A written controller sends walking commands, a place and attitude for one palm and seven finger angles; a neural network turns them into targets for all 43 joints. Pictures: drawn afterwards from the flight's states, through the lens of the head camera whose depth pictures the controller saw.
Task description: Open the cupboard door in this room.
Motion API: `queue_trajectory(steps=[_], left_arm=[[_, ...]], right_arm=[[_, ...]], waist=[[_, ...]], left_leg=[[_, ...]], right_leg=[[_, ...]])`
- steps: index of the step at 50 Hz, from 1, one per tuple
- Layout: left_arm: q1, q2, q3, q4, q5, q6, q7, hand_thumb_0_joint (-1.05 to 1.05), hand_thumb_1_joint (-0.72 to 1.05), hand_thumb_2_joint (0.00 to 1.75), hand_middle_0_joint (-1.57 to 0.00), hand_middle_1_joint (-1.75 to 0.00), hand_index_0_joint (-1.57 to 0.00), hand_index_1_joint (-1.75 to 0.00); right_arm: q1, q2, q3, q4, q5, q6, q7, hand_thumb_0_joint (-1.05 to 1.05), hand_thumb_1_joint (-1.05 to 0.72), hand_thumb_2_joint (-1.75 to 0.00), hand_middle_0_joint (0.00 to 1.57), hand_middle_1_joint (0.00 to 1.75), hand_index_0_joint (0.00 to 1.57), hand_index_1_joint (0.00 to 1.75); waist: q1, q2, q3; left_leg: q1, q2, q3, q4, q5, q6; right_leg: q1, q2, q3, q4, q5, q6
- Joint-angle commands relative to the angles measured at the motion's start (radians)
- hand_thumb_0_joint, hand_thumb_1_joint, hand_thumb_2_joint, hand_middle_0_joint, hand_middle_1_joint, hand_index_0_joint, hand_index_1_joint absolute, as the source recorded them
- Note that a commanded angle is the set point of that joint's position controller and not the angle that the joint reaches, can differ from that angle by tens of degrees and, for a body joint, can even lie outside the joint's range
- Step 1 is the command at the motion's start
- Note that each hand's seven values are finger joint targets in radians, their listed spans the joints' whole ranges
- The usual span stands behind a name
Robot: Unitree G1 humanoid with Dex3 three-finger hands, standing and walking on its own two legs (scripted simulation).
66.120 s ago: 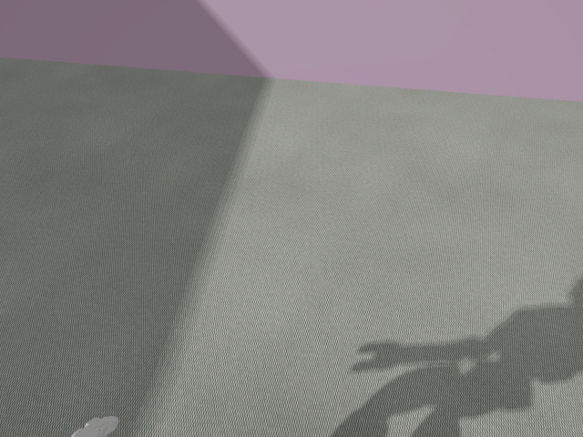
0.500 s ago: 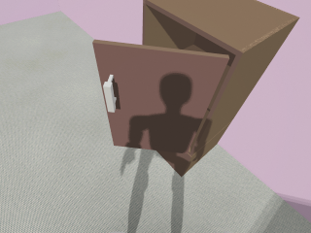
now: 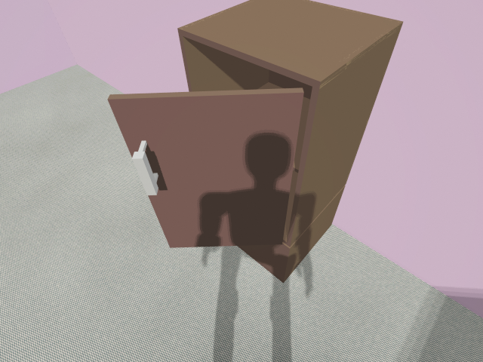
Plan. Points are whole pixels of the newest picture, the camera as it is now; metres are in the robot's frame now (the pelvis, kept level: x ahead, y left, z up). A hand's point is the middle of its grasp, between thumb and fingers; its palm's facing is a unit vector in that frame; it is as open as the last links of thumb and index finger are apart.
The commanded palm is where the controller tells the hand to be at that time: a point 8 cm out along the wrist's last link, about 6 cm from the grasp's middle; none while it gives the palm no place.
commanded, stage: come to a stop and stand still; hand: left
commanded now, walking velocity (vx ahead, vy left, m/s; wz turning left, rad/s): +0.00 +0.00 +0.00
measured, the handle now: (148, 168) +0.53 +0.24 -0.01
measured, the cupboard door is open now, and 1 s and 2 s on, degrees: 43 43 43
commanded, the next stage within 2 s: look again from close up in 0.20 s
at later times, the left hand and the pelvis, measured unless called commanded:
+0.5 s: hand out of the picture +0.02 +0.15 -0.17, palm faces +0.00 -0.98 -0.20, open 7.4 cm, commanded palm none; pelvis +0.03 -0.02 +0.01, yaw -1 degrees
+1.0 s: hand out of the picture +0.06 +0.18 -0.16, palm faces -0.02 -0.97 -0.25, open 7.4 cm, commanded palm none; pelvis +0.03 -0.02 +0.01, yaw -1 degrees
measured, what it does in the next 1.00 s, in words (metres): stands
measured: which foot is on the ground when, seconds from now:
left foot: down 0.00-1.00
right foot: down 0.00-1.00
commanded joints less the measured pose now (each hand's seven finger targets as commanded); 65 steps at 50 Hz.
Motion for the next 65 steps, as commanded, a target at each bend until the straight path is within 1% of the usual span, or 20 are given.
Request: queue_trajectory(steps=[1,8,12,20,28,40,44,48,49,50,51,52,54,57,59,60,62,63,64,65], left_arm=[[0.051,0.124,0.022,-0.019,0.000,-0.020,0.002,0.00,0.90,0.90,-0.20,-0.30,-0.20,-0.30],[0.068,0.125,0.019,0.014,0.001,-0.025,0.003,0.00,0.90,0.90,-0.20,-0.30,-0.20,-0.30],[0.084,0.124,0.019,0.036,0.002,-0.030,0.004,0.00,0.90,0.90,-0.20,-0.30,-0.20,-0.30],[0.114,0.132,0.021,0.072,0.006,-0.033,0.007,0.00,0.90,0.90,-0.20,-0.30,-0.20,-0.30],[0.113,0.147,0.023,0.085,0.007,-0.029,0.005,0.00,0.90,0.90,-0.20,-0.30,-0.20,-0.30],[0.087,0.173,0.031,0.074,0.008,-0.027,0.004,0.00,0.90,0.90,-0.20,-0.30,-0.20,-0.30],[0.072,0.174,0.033,0.067,0.009,-0.026,0.002,0.00,0.90,0.90,-0.20,-0.30,-0.20,-0.30],[0.044,0.216,0.042,0.054,0.006,-0.028,0.001,0.00,0.90,0.90,-0.20,-0.30,-0.20,-0.30],[0.068,0.321,0.029,-0.013,0.024,-0.037,0.012,0.00,0.90,0.90,-0.20,-0.30,-0.20,-0.30],[0.076,0.288,0.056,-0.019,0.013,-0.039,0.016,0.00,0.90,0.90,-0.20,-0.30,-0.20,-0.30],[0.084,0.268,0.055,-0.026,0.006,-0.043,0.019,0.00,0.90,0.90,-0.20,-0.30,-0.20,-0.30],[0.099,0.242,0.059,-0.037,0.007,-0.042,0.022,0.00,0.90,0.90,-0.20,-0.30,-0.20,-0.30],[0.134,0.219,0.053,-0.050,0.015,-0.034,0.025,0.00,0.90,0.90,-0.20,-0.30,-0.20,-0.30],[0.053,0.240,0.062,-0.114,0.019,-0.015,0.023,0.00,0.90,0.90,-0.20,-0.30,-0.20,-0.30],[-0.006,0.239,0.059,-0.147,0.019,-0.007,0.019,0.00,0.90,0.90,-0.20,-0.30,-0.20,-0.30],[-0.003,0.232,0.058,-0.152,0.014,-0.003,0.017,0.00,0.90,0.90,-0.20,-0.30,-0.20,-0.30],[0.010,0.212,0.053,-0.146,0.012,0.012,0.012,0.00,0.90,0.90,-0.20,-0.30,-0.20,-0.30],[0.028,0.202,0.047,-0.134,0.011,0.015,0.010,0.00,0.90,0.90,-0.20,-0.30,-0.20,-0.30],[0.051,0.198,0.042,-0.123,0.014,0.015,0.010,0.00,0.90,0.90,-0.20,-0.30,-0.20,-0.30],[0.052,0.201,0.042,-0.113,0.012,0.014,0.008,0.00,0.90,0.90,-0.20,-0.30,-0.20,-0.30]], right_arm=[[-0.003,-0.075,-0.002,-0.036,-0.002,-0.029,-0.011,0.00,-0.90,-0.90,0.20,0.30,0.20,0.30],[0.002,-0.064,0.001,0.014,0.000,-0.032,-0.014,0.00,-0.90,-0.90,0.20,0.30,0.20,0.30],[-0.017,-0.063,0.001,0.032,0.002,-0.036,-0.018,0.00,-0.90,-0.90,0.20,0.30,0.20,0.30],[-0.060,-0.075,-0.001,0.049,0.006,-0.034,-0.026,0.00,-0.90,-0.90,0.20,0.30,0.20,0.30],[-0.099,-0.095,-0.004,0.046,0.006,-0.032,-0.031,0.00,-0.90,-0.90,0.20,0.30,0.20,0.30],[-0.131,-0.123,-0.007,0.038,0.005,-0.032,-0.032,0.00,-0.90,-0.90,0.20,0.30,0.20,0.30],[-0.132,-0.122,-0.007,0.044,0.004,-0.033,-0.031,0.00,-0.90,-0.90,0.20,0.30,0.20,0.30],[-0.146,-0.162,-0.014,0.035,0.005,-0.035,-0.031,0.00,-0.90,-0.90,0.20,0.30,0.20,0.30],[-0.182,-0.226,-0.037,-0.067,-0.001,-0.038,-0.031,0.00,-0.90,-0.90,0.20,0.30,0.20,0.30],[-0.169,-0.218,-0.057,-0.082,0.004,-0.054,-0.029,0.00,-0.90,-0.90,0.20,0.30,0.20,0.30],[-0.155,-0.181,-0.056,-0.088,0.003,-0.050,-0.031,0.00,-0.90,-0.90,0.20,0.30,0.20,0.30],[-0.145,-0.150,-0.054,-0.104,0.003,-0.042,-0.030,0.00,-0.90,-0.90,0.20,0.30,0.20,0.30],[-0.181,-0.114,-0.044,-0.139,0.001,-0.023,-0.026,0.00,-0.90,-0.90,0.20,0.30,0.20,0.30],[-0.195,-0.142,-0.057,-0.166,0.005,-0.004,-0.026,0.00,-0.90,-0.90,0.20,0.30,0.20,0.30],[-0.144,-0.140,-0.055,-0.152,0.000,-0.007,-0.019,0.00,-0.90,-0.90,0.20,0.30,0.20,0.30],[-0.136,-0.158,-0.056,-0.149,-0.001,-0.012,-0.018,0.00,-0.90,-0.90,0.20,0.30,0.20,0.30],[-0.160,-0.187,-0.056,-0.145,-0.002,-0.020,-0.017,0.00,-0.90,-0.90,0.20,0.30,0.20,0.30],[-0.179,-0.199,-0.053,-0.147,-0.003,-0.021,-0.017,0.00,-0.90,-0.90,0.20,0.30,0.20,0.30],[-0.193,-0.210,-0.050,-0.149,-0.003,-0.024,-0.017,0.00,-0.90,-0.90,0.20,0.30,0.20,0.30],[-0.199,-0.209,-0.048,-0.152,-0.003,-0.025,-0.017,0.00,-0.90,-0.90,0.20,0.30,0.20,0.30]], waist=[[0.033,-0.073,0.046],[0.031,-0.076,0.025],[0.035,-0.054,0.007],[0.038,-0.071,0.001],[0.041,-0.042,0.004],[0.048,-0.063,-0.002],[0.051,-0.065,0.008],[0.051,-0.062,-0.012],[0.049,-0.023,0.096],[0.057,-0.030,-0.027],[0.056,-0.064,-0.140],[0.061,-0.127,-0.172],[0.082,-0.215,-0.130],[0.045,-0.151,-0.028],[0.017,-0.147,-0.014],[0.021,-0.113,-0.004],[0.037,0.071,0.001],[0.053,0.097,0.013],[0.068,0.083,0.019],[0.066,0.047,0.010]], left_leg=[[0.004,0.073,-0.105,-0.150,0.045,0.024],[0.048,0.074,-0.089,-0.145,0.091,0.016],[0.074,0.080,-0.084,-0.139,0.150,0.016],[0.104,0.083,-0.066,-0.123,0.196,0.011],[0.121,0.090,-0.064,-0.129,0.205,0.009],[0.131,0.093,-0.066,-0.132,0.241,0.011],[0.133,0.098,-0.073,-0.151,0.242,0.013],[0.136,0.101,-0.080,-0.156,0.272,0.014],[0.088,0.048,-0.115,-0.086,0.339,0.033],[0.060,0.062,-0.084,-0.003,0.340,0.029],[0.042,0.043,-0.080,0.032,0.281,0.030],[-0.032,0.023,-0.070,0.062,0.130,0.023],[-0.161,-0.004,-0.073,0.134,-0.094,0.018],[-0.112,0.009,-0.094,0.147,-0.096,0.020],[0.014,0.006,-0.070,0.027,0.063,0.019],[0.061,0.031,-0.100,0.008,0.171,0.030],[0.064,0.101,-0.198,-0.052,0.325,0.066],[0.022,0.128,-0.238,-0.093,0.311,0.084],[0.004,0.136,-0.250,-0.104,0.326,0.092],[-0.002,0.125,-0.246,-0.113,0.280,0.086]], right_leg=[[-0.039,-0.108,0.125,-0.172,0.042,-0.022],[-0.030,-0.114,0.135,-0.186,0.110,-0.022],[-0.006,-0.117,0.135,-0.172,0.230,-0.018],[0.024,-0.130,0.137,-0.170,0.408,-0.003],[0.032,-0.131,0.137,-0.178,0.420,-0.001],[0.057,-0.133,0.133,-0.179,0.482,0.009],[0.053,-0.129,0.125,-0.185,0.434,0.002],[0.067,-0.142,0.136,-0.179,0.478,-0.004],[0.017,-0.133,0.135,-0.142,0.589,0.027],[0.073,-0.175,0.153,-0.090,0.680,0.018],[0.169,-0.195,0.176,-0.062,0.841,0.000],[0.239,-0.220,0.188,-0.045,0.916,-0.021],[0.295,-0.259,0.226,-0.029,1.032,-0.055],[0.105,-0.251,0.212,-0.070,0.723,-0.114],[0.002,-0.193,0.161,-0.059,0.536,-0.081],[-0.050,-0.159,0.141,-0.054,0.430,-0.050],[-0.067,-0.085,0.080,-0.026,0.177,0.007],[-0.042,-0.063,0.060,-0.032,0.072,0.021],[-0.011,-0.060,0.059,-0.049,0.056,0.022],[0.003,-0.065,0.063,-0.060,0.065,0.020]])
